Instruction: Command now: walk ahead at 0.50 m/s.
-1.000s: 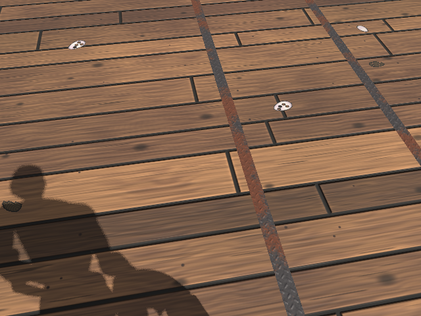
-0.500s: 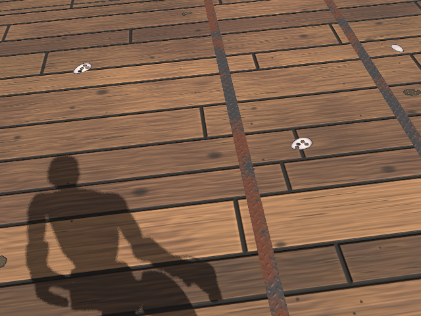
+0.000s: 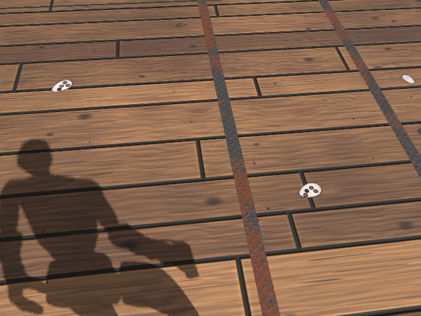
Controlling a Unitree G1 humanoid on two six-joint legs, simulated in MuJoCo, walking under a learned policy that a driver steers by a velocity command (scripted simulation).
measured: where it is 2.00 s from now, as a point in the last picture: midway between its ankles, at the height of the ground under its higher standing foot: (229, 284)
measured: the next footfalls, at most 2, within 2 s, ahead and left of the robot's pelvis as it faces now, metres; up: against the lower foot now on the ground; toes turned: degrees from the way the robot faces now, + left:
right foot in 0.42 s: +0.41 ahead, -0.15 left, +0.00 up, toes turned -2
left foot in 0.92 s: +0.66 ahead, +0.07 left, +0.00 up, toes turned +2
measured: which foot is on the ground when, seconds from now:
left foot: down 0.00-0.44, up 0.46-0.90, down 0.92-1.00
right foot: up 0.00-0.40, down 0.42-0.94, up 0.96-1.00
